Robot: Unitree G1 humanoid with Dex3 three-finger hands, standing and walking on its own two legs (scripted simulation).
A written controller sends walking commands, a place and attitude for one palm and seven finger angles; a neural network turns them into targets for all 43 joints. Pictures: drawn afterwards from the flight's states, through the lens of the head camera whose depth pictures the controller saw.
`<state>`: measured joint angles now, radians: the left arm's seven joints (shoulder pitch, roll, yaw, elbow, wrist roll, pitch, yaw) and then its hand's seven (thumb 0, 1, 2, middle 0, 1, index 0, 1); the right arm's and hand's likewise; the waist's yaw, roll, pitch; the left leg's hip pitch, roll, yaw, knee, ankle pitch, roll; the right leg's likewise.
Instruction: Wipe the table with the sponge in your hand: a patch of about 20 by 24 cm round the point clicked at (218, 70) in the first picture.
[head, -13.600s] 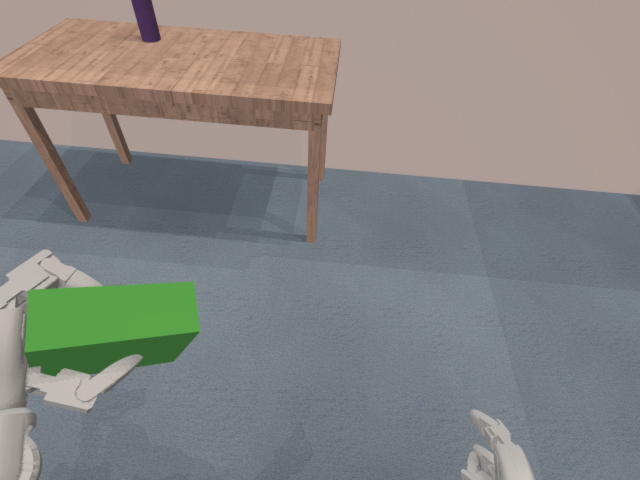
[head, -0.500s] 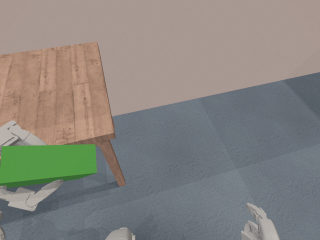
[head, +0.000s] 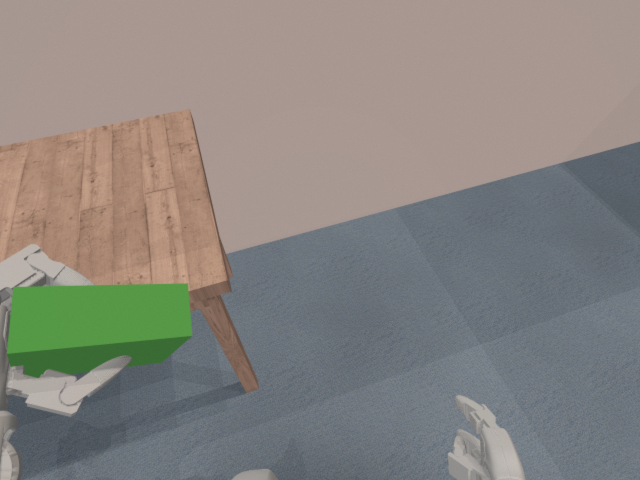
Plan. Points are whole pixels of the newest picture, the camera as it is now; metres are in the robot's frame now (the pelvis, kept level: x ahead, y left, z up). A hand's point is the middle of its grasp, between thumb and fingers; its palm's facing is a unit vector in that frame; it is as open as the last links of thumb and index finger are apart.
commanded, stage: come to a stop and stand still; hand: left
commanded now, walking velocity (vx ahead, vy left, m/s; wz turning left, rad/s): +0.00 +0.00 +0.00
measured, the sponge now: (128, 329) +0.23 +0.20 +0.13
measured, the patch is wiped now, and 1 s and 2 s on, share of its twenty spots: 0.00 0.00 0.00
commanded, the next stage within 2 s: look again from close up in 0.80 s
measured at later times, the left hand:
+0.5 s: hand (45, 390) +0.17 +0.23 +0.16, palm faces +0.38 -0.82 -0.42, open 9.4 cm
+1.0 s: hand out of the picture +0.20 +0.28 +0.20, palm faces +0.47 -0.76 -0.46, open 9.4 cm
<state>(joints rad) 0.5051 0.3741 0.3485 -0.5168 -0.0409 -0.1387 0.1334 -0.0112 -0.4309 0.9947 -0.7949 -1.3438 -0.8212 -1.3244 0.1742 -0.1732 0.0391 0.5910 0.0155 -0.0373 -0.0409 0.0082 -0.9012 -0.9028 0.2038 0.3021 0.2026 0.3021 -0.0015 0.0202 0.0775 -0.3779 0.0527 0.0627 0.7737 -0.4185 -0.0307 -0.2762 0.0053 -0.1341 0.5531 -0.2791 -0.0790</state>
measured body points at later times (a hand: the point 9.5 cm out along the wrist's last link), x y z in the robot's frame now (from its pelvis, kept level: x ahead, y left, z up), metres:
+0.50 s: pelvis -0.04 +0.00 +0.00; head -0.04 -0.01 +0.45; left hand +0.14 +0.27 +0.18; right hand +0.12 -0.22 -0.10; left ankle -0.01 +0.12 -0.73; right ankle +0.02 -0.07 -0.73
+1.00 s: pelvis -0.05 +0.00 +0.00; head -0.02 +0.01 +0.45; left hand +0.17 +0.31 +0.23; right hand +0.12 -0.21 -0.09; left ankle -0.01 +0.12 -0.73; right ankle +0.02 -0.07 -0.73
